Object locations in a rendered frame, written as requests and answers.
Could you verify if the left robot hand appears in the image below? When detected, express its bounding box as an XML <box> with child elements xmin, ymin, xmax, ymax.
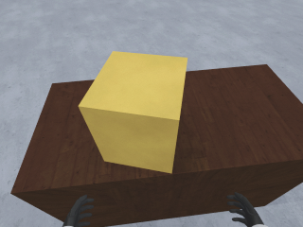
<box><xmin>62</xmin><ymin>195</ymin><xmax>94</xmax><ymax>227</ymax></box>

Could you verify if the pedestal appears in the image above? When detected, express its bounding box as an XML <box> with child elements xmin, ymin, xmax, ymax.
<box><xmin>10</xmin><ymin>64</ymin><xmax>303</xmax><ymax>227</ymax></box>

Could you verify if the carton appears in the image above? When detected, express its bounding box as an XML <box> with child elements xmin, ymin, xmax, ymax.
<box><xmin>78</xmin><ymin>51</ymin><xmax>187</xmax><ymax>174</ymax></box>

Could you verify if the right robot hand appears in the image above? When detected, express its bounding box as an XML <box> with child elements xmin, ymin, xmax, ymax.
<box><xmin>226</xmin><ymin>192</ymin><xmax>264</xmax><ymax>227</ymax></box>

